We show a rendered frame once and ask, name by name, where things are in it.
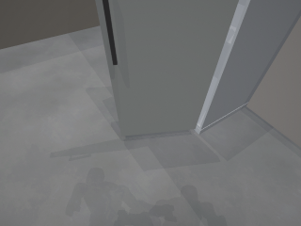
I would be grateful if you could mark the handle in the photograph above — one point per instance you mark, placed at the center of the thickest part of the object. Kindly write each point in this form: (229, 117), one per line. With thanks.
(110, 33)

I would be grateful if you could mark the fridge door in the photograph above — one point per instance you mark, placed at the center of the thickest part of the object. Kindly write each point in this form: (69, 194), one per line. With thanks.
(167, 52)

